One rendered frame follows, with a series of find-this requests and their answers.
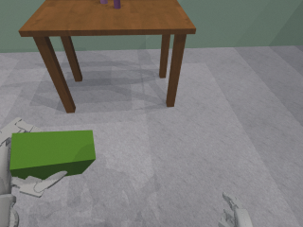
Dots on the sponge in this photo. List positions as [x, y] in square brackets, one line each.
[41, 154]

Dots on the left robot forearm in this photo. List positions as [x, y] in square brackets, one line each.
[8, 216]

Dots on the right robot hand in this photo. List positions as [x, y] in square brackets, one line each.
[240, 217]

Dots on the left robot hand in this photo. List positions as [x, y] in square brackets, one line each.
[31, 186]

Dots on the table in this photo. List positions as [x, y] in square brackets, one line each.
[66, 18]

